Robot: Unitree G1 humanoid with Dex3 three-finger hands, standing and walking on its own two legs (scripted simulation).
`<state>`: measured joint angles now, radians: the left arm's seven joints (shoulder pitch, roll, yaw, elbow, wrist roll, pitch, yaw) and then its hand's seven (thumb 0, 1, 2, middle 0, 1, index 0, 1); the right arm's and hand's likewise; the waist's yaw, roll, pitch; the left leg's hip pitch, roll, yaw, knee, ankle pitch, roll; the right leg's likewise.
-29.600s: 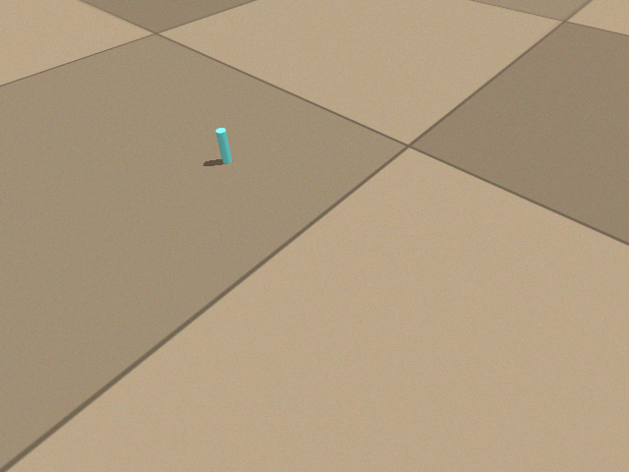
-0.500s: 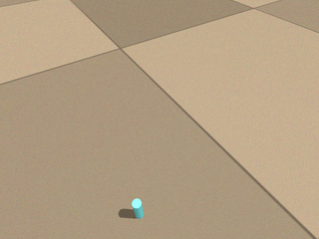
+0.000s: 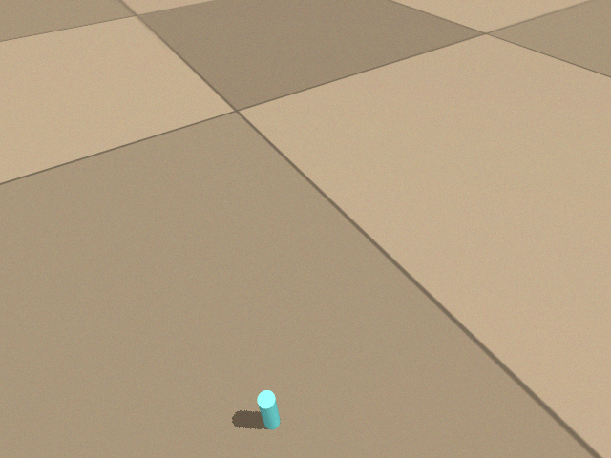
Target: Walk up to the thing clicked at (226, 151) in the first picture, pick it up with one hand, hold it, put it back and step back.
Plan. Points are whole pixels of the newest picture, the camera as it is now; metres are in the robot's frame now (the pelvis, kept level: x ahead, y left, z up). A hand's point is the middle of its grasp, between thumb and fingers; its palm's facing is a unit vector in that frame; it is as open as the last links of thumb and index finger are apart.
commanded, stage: stand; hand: left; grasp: from the side
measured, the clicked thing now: (269, 410) +0.42 +0.16 -0.69
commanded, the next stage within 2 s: step back in 1.20 s
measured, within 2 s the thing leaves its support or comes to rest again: neither
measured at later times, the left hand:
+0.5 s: hand out of the picture +0.07 +0.24 -0.16, palm faces -0.02 -0.94 -0.34, open 7.4 cm
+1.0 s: hand out of the picture +0.09 +0.24 -0.16, palm faces -0.02 -0.94 -0.34, open 7.4 cm
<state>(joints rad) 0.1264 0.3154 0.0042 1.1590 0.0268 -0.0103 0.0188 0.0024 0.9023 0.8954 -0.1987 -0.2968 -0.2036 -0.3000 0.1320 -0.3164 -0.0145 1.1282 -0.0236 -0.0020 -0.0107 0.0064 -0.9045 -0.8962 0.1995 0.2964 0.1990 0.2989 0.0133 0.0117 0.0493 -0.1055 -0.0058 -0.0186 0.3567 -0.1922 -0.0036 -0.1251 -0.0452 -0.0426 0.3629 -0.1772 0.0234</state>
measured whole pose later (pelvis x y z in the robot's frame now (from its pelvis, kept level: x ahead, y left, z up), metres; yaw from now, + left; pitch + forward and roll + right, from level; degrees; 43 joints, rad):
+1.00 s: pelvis +0.02 -0.01 +0.00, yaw -1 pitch -2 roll +0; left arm 0.09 0.33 0.01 1.16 0.01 -0.01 0.01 0.00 0.90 0.90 -0.20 -0.30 -0.20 -0.30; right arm 0.11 -0.34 0.00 1.14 -0.02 -0.01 -0.01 0.01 -0.90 -0.90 0.20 0.30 0.20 0.30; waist 0.00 0.01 0.05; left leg -0.08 0.01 -0.01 0.31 -0.19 -0.01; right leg -0.11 -0.03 -0.03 0.32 -0.18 0.01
